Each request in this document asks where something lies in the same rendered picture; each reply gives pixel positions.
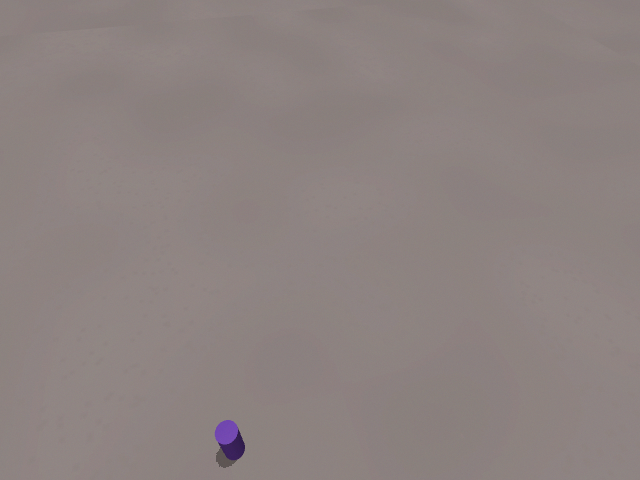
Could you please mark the can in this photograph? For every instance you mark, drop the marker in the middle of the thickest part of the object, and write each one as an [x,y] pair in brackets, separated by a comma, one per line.
[229,438]

